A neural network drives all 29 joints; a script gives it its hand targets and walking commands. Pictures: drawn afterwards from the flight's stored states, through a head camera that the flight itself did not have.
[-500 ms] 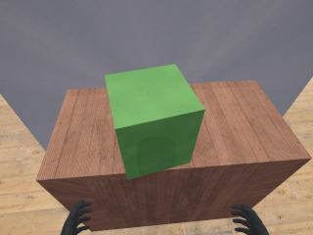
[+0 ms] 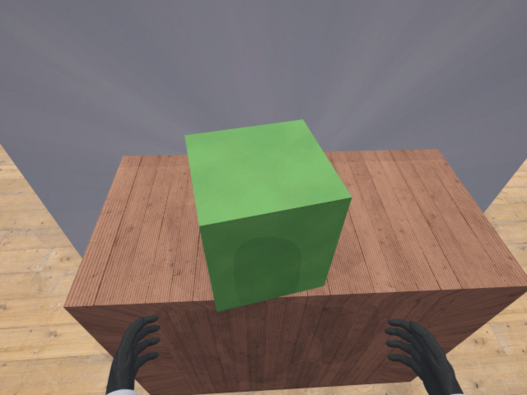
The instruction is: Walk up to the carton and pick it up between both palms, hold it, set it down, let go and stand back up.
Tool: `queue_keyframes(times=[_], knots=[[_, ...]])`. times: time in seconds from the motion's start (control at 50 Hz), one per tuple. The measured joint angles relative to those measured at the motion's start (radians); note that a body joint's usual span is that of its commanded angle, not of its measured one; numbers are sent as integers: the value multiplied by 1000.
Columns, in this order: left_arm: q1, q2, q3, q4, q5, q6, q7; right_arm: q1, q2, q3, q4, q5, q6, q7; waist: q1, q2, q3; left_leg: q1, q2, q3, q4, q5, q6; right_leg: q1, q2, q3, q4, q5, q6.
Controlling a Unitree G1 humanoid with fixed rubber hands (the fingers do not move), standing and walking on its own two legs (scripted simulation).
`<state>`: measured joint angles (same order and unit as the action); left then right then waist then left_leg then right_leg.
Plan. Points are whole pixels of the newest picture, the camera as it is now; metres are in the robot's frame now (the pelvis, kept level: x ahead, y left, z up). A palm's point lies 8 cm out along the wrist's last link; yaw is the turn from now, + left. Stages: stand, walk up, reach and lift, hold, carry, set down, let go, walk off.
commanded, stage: reach and lift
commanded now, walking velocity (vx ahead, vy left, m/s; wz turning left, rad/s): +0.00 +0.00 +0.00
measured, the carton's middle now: (259, 216) +0.42 +0.04 +0.04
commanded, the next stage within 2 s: none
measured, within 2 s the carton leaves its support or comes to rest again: neither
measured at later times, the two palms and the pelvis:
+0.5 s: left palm (136, 344) +0.20 +0.20 +0.01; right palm (432, 325) +0.23 -0.22 +0.02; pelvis -0.01 -0.01 +0.00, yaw +0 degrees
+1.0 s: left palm (120, 293) +0.24 +0.22 +0.08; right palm (419, 259) +0.31 -0.20 +0.08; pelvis -0.03 -0.01 +0.00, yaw +0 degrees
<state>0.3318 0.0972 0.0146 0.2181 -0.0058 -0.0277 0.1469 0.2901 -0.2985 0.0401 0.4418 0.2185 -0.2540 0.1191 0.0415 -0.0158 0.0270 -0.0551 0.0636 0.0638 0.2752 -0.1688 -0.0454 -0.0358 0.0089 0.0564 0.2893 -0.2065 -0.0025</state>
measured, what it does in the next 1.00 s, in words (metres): stands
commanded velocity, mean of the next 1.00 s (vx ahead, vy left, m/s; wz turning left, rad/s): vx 0.00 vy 0.00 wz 0.00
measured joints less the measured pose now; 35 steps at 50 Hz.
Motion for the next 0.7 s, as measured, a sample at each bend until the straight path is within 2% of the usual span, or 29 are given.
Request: queue_keyframes(times=[0.38, 0.56, 0.7], knots=[[-94, -55, 24, -73, -13, -8, 34, -135, -44, 55, -65, 112, 0, -10, 12, -6, -6, -32, 12, -5, 5, 17, -11, -50, 13, -4, 43, -4, -15], [-174, -29, 51, -133, -41, 122, 30, -225, -49, 60, -110, 133, 104, -34, 19, -22, 2, -37, 17, -3, -3, 29, -12, -60, 19, -2, 43, 6, -18], [-243, -16, 81, -219, -58, 278, 13, -310, -66, 55, -152, 151, 214, -60, 25, -23, 3, -43, 17, 1, -21, 47, -11, -65, 19, 2, 20, 27, -16]])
